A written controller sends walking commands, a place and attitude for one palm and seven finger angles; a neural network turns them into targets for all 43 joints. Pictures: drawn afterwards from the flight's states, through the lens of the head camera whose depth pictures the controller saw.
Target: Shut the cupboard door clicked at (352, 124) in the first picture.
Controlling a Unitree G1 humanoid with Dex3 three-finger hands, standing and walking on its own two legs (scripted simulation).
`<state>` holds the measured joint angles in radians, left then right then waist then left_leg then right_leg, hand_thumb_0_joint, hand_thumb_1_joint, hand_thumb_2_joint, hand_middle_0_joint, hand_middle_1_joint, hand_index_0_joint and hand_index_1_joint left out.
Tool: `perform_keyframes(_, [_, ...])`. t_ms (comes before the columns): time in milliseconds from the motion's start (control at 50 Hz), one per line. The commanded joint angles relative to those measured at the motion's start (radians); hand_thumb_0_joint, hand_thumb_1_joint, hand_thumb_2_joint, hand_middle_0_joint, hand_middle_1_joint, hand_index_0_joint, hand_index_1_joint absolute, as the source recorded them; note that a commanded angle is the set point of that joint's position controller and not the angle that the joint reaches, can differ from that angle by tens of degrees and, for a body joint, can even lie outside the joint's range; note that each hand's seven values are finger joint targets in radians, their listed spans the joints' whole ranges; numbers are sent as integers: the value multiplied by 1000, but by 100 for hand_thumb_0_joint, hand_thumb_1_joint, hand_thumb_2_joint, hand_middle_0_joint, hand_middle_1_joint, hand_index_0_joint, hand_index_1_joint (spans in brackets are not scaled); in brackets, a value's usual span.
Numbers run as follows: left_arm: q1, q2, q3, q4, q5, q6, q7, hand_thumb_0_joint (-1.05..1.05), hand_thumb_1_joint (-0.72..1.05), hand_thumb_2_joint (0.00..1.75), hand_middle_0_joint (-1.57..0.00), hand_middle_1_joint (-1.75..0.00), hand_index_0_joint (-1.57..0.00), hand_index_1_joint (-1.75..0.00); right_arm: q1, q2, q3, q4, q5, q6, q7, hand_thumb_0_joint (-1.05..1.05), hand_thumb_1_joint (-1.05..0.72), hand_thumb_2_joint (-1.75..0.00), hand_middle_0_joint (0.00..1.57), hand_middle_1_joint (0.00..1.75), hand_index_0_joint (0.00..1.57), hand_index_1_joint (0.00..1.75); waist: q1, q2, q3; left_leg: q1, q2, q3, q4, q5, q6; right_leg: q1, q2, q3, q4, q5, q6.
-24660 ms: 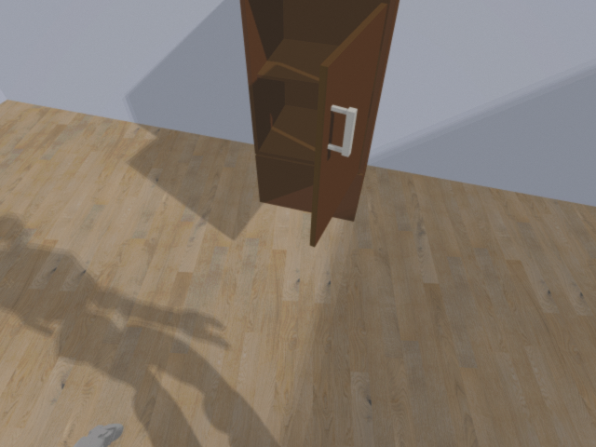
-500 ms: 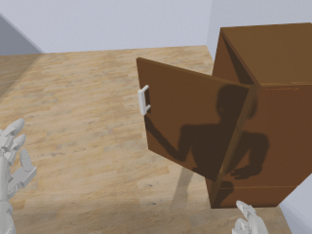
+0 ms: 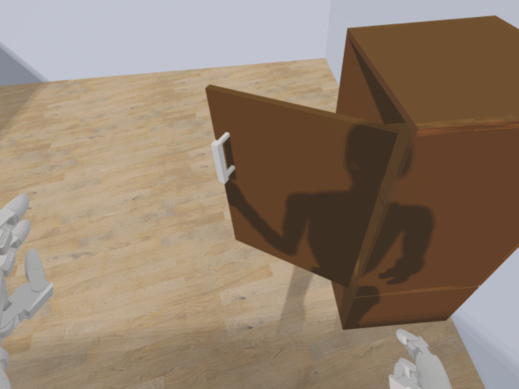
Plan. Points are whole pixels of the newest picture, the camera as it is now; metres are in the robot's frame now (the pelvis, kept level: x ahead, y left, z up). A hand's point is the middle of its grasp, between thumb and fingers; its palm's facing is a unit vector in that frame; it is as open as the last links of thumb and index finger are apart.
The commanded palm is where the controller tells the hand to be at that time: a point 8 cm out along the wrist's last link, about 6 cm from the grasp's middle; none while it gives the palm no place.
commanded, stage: step back with the hand held close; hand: left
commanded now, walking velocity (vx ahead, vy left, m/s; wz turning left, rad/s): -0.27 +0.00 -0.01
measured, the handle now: (224, 158) +0.64 +0.15 -0.04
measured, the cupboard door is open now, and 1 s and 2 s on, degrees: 58 58 58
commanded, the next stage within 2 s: stop stepping back and stand still in 1.54 s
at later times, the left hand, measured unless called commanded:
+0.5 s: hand out of the picture +0.13 +0.30 +0.14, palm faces +0.42 -0.77 -0.48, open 7.4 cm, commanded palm +0.07 +0.33 +0.17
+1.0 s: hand out of the picture +0.04 +0.29 +0.16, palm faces +0.48 -0.74 -0.48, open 7.4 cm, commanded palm -0.05 +0.32 +0.17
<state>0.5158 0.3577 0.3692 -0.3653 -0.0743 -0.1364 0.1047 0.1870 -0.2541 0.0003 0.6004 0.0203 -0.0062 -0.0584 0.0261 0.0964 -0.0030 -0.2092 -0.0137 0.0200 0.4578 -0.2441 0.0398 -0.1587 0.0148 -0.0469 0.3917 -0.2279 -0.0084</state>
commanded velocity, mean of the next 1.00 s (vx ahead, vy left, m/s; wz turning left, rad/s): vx -0.32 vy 0.00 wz -0.04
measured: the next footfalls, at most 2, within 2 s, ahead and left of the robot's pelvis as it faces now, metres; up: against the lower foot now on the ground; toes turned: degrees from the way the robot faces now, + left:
right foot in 1.10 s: -0.16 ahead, -0.12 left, +0.00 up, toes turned +14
left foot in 1.24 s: -0.08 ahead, +0.10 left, +0.00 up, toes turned +10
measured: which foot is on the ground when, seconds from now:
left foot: down 0.00-1.00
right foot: down 0.00-0.94, up 0.96-1.00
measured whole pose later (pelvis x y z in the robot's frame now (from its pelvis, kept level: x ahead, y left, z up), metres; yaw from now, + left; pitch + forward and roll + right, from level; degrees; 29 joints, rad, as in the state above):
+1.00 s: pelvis -0.16 +0.01 -0.02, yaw +6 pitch +0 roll -4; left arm 0.49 0.46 0.46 -0.49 -0.03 -0.28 0.15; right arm 0.22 -0.22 -0.01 0.59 0.00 -0.07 -0.07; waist -0.04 0.03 0.03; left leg -0.54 0.02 0.02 0.60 -0.19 0.08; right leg -0.42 0.09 0.04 0.67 -0.29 0.02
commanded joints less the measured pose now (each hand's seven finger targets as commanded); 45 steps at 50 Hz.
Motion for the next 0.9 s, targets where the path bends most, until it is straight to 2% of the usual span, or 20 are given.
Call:
perform_keyframes(0, [-7, 243, 160, -248, -9, -78, 27, 0, 90, 90, -20, -30, -20, -30, -105, -102, -56, -184, 0, -17, -21, 0, -90, -90, 20, 30, 20, 30, -15, -65, -171, 46, 55, -42, -27, 346, 5, 30, -90, 67, -1, 390, 7])
perform_keyframes(120, [34, 286, 208, -274, -16, -70, 37, 0, 90, 90, -20, -30, -20, -30, -102, -109, -65, -208, 4, 19, -35, 0, -90, -90, 20, 30, 20, 30, -13, -59, -200, 11, 76, -56, -34, 459, 1, 57, -65, 50, 65, 458, 18])
perform_keyframes(160, [45, 262, 183, -279, -14, -68, 38, 0, 90, 90, -20, -30, -20, -30, -94, -108, -64, -215, 6, 24, -37, 0, -90, -90, 20, 30, 20, 30, -17, -50, -194, -24, 86, -60, -41, 437, 2, 64, -59, 51, 81, 430, 21])
perform_keyframes(260, [55, 251, 175, -254, -7, -71, 43, 0, 90, 90, -20, -30, -20, -30, -95, -118, -64, -217, 7, 21, -38, 0, -90, -90, 20, 30, 20, 30, -18, -47, -139, -188, 109, -97, -100, 182, 22, 83, -41, 64, 95, 271, 27])
perform_keyframes(320, [34, 275, 200, -260, 7, -83, 49, 0, 90, 90, -20, -30, -20, -30, -97, -131, -67, -214, 5, 8, -41, 0, -90, -90, 20, 30, 20, 30, -18, -27, -103, -332, 122, -125, -148, -72, 44, 129, -27, 77, 114, 172, 32])
perform_keyframes(340, [27, 243, 173, -257, 9, -88, 49, 0, 90, 90, -20, -30, -20, -30, -96, -124, -59, -218, 6, 4, -42, 0, -90, -90, 20, 30, 20, 30, -21, -21, -79, -398, 129, -141, -168, -165, 51, 149, -25, 78, 135, 139, 30])
perform_keyframes(400, [-22, 246, 182, -280, 32, -112, 54, 0, 90, 90, -20, -30, -20, -30, -94, -135, -61, -221, 3, -17, -43, 0, -90, -90, 20, 30, 20, 30, -23, 23, -48, -564, 158, -184, -216, -405, 79, 217, 1, 85, 198, 60, 33])
perform_keyframes(420, [-38, 275, 207, -289, 40, -119, 56, 0, 90, 90, -20, -30, -20, -30, -95, -141, -63, -216, -3, -25, -46, 0, -90, -90, 20, 30, 20, 30, -19, 43, -41, -609, 172, -208, -239, -449, 88, 239, 16, 84, 228, 53, 35])
perform_keyframes(440, [-56, 238, 179, -311, 44, -127, 54, 0, 90, 90, -20, -30, -20, -30, -86, -134, -59, -215, -3, -34, -46, 0, -90, -90, 20, 30, 20, 30, -22, 57, -45, -639, 183, -223, -253, -474, 91, 260, 24, 70, 265, 56, 36])
perform_keyframes(500, [-82, 252, 198, -342, 58, -144, 57, 0, 90, 90, -20, -30, -20, -30, -82, -138, -64, -211, -9, -60, -44, 0, -90, -90, 20, 30, 20, 30, -20, 99, -59, -689, 213, -252, -254, -535, 108, 294, 52, 80, 342, 73, 38])
perform_keyframes(520, [-67, 286, 230, -352, 59, -150, 58, 0, 90, 90, -20, -30, -20, -30, -75, -139, -68, -209, -10, -69, -43, 0, -90, -90, 20, 30, 20, 30, -20, 94, -73, -650, 204, -258, -239, -506, 104, 269, 56, 90, 330, 96, 34])
perform_keyframes(540, [-61, 252, 205, -367, 55, -158, 53, 0, 90, 90, -20, -30, -20, -30, -73, -129, -64, -208, -10, -77, -40, 0, -90, -90, 20, 30, 20, 30, -24, 77, -79, -631, 195, -248, -220, -485, 97, 254, 55, 93, 327, 107, 32])
perform_keyframes(620, [13, 275, 246, -366, 37, -175, 54, 0, 90, 90, -20, -30, -20, -30, -49, -129, -69, -184, -12, -101, -30, 0, -90, -90, 20, 30, 20, 30, -27, -6, -145, -481, 144, -181, -108, -321, 62, 158, 25, 157, 255, 182, 12])
perform_keyframes(640, [1, 244, 217, -371, 35, -179, 51, 0, 90, 90, -20, -30, -20, -30, -51, -118, -66, -182, -9, -103, -27, 0, -90, -90, 20, 30, 20, 30, -30, -15, -146, -481, 130, -161, -78, -320, 55, 137, 9, 179, 239, 161, 6])
perform_keyframes(720, [-37, 268, 226, -315, 40, -190, 59, 0, 90, 90, -20, -30, -20, -30, -43, -122, -73, -157, -20, -112, -21, 0, -90, -90, 20, 30, 20, 30, -41, -77, -65, -398, 85, -122, 43, -347, 20, -101, -62, 302, 56, -135, -31])
perform_keyframes(740, [-58, 239, 189, -315, 35, -190, 60, 0, 90, 90, -20, -30, -20, -30, -43, -103, -65, -153, -19, -111, -19, 0, -90, -90, 20, 30, 20, 30, -47, -103, -47, -347, 73, -119, 60, -314, 9, -177, -77, 298, 21, -181, -37])
perform_keyframes(800, [-67, 259, 188, -297, 30, -197, 70, 0, 90, 90, -20, -30, -20, -30, -41, -100, -62, -143, -19, -110, -21, 0, -90, -90, 20, 30, 20, 30, -52, -124, -38, -248, 63, -120, 49, -267, 0, -291, -63, 247, -33, -246, -27])
perform_keyframes(820, [-54, 289, 219, -290, 35, -199, 76, 0, 90, 90, -20, -30, -20, -30, -46, -106, -66, -138, -22, -109, -24, 0, -90, -90, 20, 30, 20, 30, -47, -107, -50, -261, 74, -129, 21, -271, 5, -263, -48, 232, -21, -230, -22])
perform_keyframes(840, [-49, 261, 193, -295, 31, -202, 74, 0, 90, 90, -20, -30, -20, -30, -45, -97, -61, -145, -16, -108, -24, 0, -90, -90, 20, 30, 20, 30, -50, -96, -58, -285, 87, -144, -10, -300, 11, -237, -35, 201, 6, -231, -14])
perform_keyframes(880, [-43, 269, 214, -308, 37, -210, 75, 0, 90, 90, -20, -30, -20, -30, -55, -111, -62, -158, -12, -111, -27, 0, -90, -90, 20, 30, 20, 30, -46, -14, -76, -405, 137, -185, -112, -427, 39, -109, 18, 156, 115, -204, 8])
